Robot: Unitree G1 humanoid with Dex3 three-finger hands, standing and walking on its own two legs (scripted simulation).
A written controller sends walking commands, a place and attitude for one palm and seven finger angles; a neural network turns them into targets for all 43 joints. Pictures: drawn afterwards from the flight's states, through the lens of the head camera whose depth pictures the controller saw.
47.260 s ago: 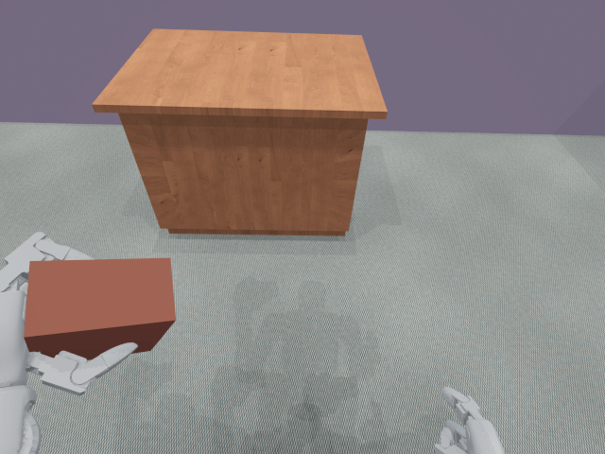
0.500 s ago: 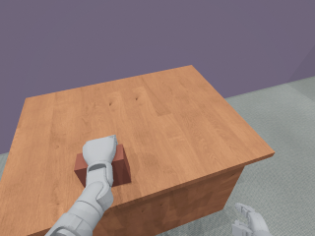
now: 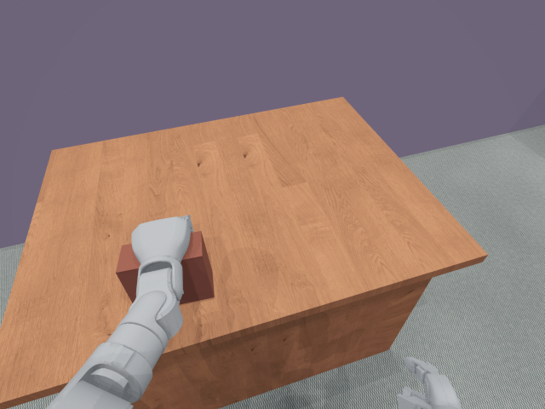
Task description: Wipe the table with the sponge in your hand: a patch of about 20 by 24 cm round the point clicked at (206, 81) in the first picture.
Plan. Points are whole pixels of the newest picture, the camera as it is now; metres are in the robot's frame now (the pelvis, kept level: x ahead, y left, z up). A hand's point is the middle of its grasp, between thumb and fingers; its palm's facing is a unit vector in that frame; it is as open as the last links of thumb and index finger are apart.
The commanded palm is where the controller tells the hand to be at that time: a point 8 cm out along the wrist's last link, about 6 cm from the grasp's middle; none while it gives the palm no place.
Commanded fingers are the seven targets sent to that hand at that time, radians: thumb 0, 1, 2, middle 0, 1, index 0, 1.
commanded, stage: wipe forward along the middle lane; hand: left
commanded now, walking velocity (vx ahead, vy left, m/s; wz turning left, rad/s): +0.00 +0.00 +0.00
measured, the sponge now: (172, 278) +0.34 +0.22 -0.03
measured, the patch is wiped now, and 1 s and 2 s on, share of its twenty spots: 1.00 1.00 1.00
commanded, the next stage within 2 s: slide back across to the first lane in 1.30 s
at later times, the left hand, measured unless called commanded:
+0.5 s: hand (169, 238) +0.39 +0.23 +0.01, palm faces -0.09 +0.00 -1.00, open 10.4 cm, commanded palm +0.38 +0.22 +0.04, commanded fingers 0.00 0.10 1.30 -1.20 -1.60 -1.20 -1.60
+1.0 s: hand (168, 210) +0.46 +0.25 +0.01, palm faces -0.11 +0.00 -0.99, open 10.4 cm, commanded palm +0.44 +0.25 +0.05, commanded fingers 0.00 0.10 1.30 -1.20 -1.60 -1.20 -1.60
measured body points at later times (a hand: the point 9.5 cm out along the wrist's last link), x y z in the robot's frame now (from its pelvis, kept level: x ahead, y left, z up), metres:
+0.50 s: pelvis -0.02 +0.00 -0.01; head +0.01 -0.01 +0.44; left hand +0.39 +0.23 +0.07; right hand +0.08 -0.25 -0.14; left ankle +0.02 +0.12 -0.73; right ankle +0.00 -0.09 -0.73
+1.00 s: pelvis +0.00 +0.01 -0.02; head +0.07 +0.02 +0.43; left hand +0.46 +0.25 +0.07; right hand +0.04 -0.25 -0.15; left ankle +0.02 +0.12 -0.73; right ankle +0.00 -0.09 -0.73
